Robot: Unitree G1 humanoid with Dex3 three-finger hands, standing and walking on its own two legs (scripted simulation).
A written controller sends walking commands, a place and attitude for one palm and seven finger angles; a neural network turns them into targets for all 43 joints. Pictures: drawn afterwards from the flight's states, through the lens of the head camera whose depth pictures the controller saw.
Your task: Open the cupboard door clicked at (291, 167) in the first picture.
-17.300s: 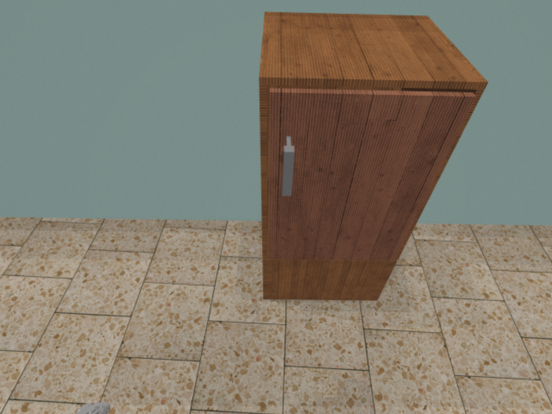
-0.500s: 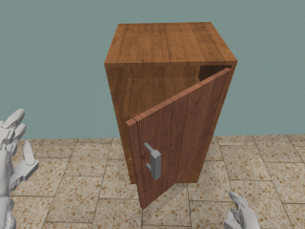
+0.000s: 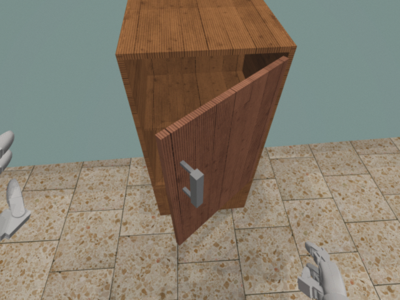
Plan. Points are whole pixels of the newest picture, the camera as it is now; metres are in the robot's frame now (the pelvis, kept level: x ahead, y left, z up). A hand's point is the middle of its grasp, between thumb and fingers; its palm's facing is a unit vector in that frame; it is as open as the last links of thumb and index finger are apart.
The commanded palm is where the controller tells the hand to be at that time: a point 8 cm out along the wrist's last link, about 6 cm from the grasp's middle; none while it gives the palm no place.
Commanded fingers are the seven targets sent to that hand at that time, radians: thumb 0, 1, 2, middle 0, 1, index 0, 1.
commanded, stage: step back with the hand held close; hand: left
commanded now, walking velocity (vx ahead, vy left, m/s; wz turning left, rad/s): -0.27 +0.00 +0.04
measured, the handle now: (191, 184) +0.37 +0.05 -0.03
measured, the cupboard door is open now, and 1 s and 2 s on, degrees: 37 37 37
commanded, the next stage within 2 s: stop stepping back and stand still in 0.58 s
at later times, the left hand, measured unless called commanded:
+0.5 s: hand out of the picture +0.08 +0.30 +0.16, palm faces +0.51 -0.74 -0.44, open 7.4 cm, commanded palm +0.02 +0.34 +0.18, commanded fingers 0.00 0.90 0.90 -0.20 -0.30 -0.20 -0.30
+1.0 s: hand out of the picture +0.00 +0.28 +0.16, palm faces +0.44 -0.79 -0.42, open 7.4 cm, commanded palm -0.05 +0.30 +0.18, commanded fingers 0.00 0.90 0.90 -0.20 -0.30 -0.20 -0.30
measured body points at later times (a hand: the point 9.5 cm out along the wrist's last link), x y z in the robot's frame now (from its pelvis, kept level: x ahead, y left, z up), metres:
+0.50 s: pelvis -0.10 +0.02 -0.02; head -0.08 +0.04 +0.43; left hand +0.04 +0.33 +0.19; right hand +0.10 -0.20 -0.10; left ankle +0.00 +0.11 -0.74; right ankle -0.03 -0.12 -0.74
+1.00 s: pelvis -0.19 +0.01 -0.02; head -0.22 +0.02 +0.43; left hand -0.03 +0.32 +0.18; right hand -0.07 -0.24 -0.10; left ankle -0.10 +0.10 -0.74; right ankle -0.32 -0.09 -0.74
